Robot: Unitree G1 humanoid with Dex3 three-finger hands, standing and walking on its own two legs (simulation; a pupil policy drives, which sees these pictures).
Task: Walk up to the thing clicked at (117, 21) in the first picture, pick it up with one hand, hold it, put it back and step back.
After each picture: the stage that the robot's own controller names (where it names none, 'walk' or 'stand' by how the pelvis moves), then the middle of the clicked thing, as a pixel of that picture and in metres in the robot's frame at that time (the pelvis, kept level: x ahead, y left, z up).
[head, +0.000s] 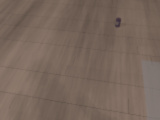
stand; (118, 22) +1.83 -0.44 -0.72
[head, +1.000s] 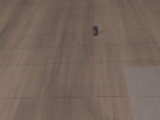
walk; (95, 31) +1.73 +0.01 -0.69
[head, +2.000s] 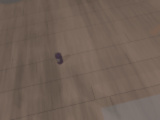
walk; (59, 58) +1.10 +0.37 -0.71
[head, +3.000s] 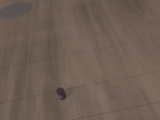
walk; (61, 93) +0.71 +0.31 -0.71
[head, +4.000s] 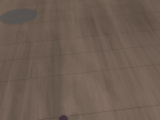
walk; out of the picture +0.48 +0.22 -0.71
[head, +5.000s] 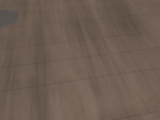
stand; out of the picture +0.36 +0.24 -0.71
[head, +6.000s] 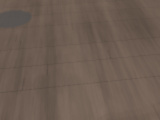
stand; out of the picture +0.34 +0.20 -0.72
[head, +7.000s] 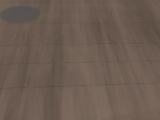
stand; out of the picture +0.32 +0.15 -0.72
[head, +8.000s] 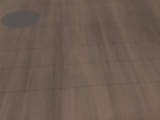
stand; out of the picture +0.32 +0.18 -0.72
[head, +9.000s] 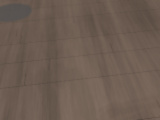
stand; out of the picture +0.33 +0.20 -0.72
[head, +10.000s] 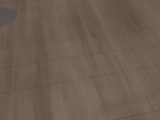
stand; out of the picture +0.32 +0.20 -0.72
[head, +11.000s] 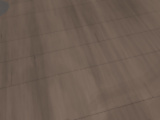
stand; out of the picture +0.31 +0.23 -0.71
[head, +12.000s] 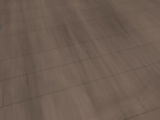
stand; out of the picture +0.27 +0.24 -0.72
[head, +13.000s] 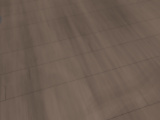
stand; out of the picture +0.27 +0.23 -0.72
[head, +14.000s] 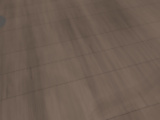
stand; out of the picture +0.30 +0.25 -0.72
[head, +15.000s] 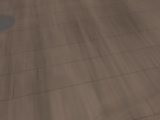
stand; out of the picture +0.29 +0.22 -0.72
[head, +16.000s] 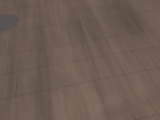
stand; out of the picture +0.30 +0.23 -0.72
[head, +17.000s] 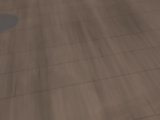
stand; out of the picture +0.31 +0.23 -0.72
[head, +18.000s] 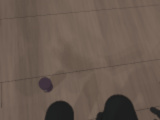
go down; (46, 85) +0.39 +0.18 -0.46
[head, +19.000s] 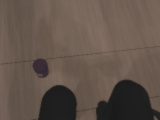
go down; (41, 68) +0.45 +0.17 -0.32
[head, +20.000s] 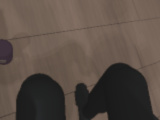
close in; (3, 53) +0.45 +0.19 -0.26
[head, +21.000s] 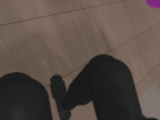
close; out of the picture +0.44 +0.22 -0.24
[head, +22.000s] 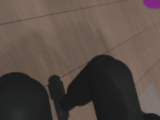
lift; out of the picture +0.43 +0.23 -0.24
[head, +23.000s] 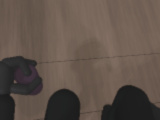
lift; (30, 81) +0.33 +0.20 -0.10
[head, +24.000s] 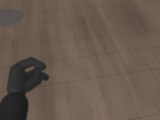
close; out of the picture +0.23 +0.16 -0.70
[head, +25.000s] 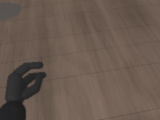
stand; out of the picture +0.24 +0.16 -0.70
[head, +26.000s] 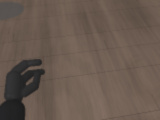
hold; out of the picture +0.25 +0.14 -0.70
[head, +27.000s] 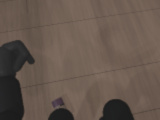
crouch; (60, 109) +0.30 +0.12 -0.51
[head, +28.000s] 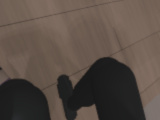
lower; out of the picture +0.35 +0.14 -0.29
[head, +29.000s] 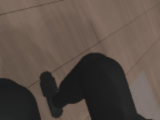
lower; out of the picture +0.35 +0.15 -0.28
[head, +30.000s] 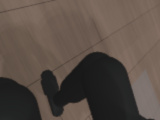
lower; out of the picture +0.35 +0.16 -0.28
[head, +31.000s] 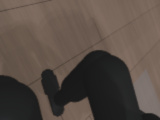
lower; out of the picture +0.35 +0.15 -0.27
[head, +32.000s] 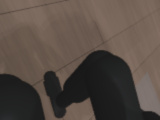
lower; out of the picture +0.35 +0.15 -0.27
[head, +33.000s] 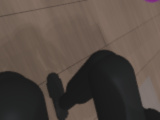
open; out of the picture +0.35 +0.14 -0.26
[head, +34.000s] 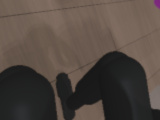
stand; out of the picture +0.33 +0.17 -0.25
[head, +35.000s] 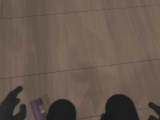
walk; (38, 110) +0.27 +0.24 -0.47
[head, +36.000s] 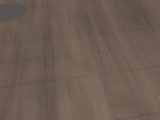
stand; out of the picture +0.15 +0.35 -0.69
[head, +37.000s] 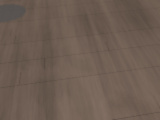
stand; out of the picture +0.11 +0.45 -0.69
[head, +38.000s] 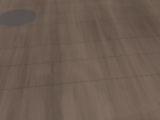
stand; out of the picture +0.08 +0.53 -0.74
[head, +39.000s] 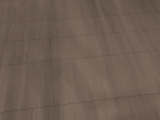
walk; out of the picture +0.12 +0.57 -0.72
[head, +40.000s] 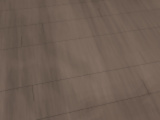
walk; out of the picture +0.23 +0.61 -0.73
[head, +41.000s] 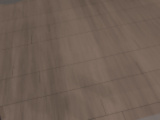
stand; out of the picture +0.47 +0.83 -0.72
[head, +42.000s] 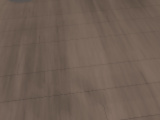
stand; out of the picture +0.51 +0.83 -0.73
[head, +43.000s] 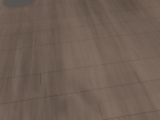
stand; out of the picture +0.52 +0.91 -0.75
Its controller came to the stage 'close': yes
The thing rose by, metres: 0.31
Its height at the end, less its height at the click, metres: -0.02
